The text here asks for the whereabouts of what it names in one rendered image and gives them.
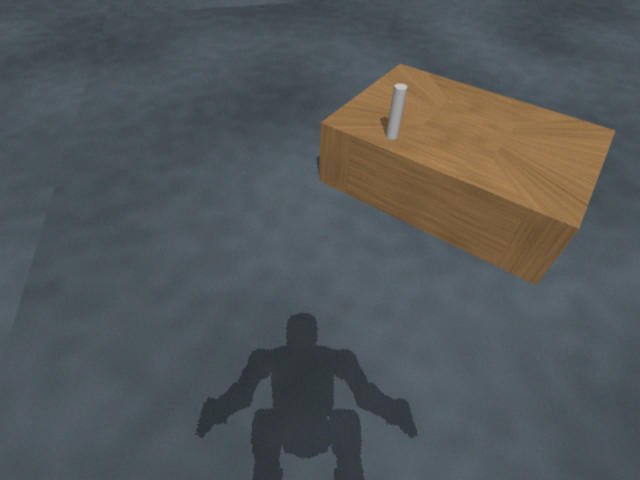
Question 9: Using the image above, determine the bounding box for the can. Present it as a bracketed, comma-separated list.
[386, 83, 408, 140]

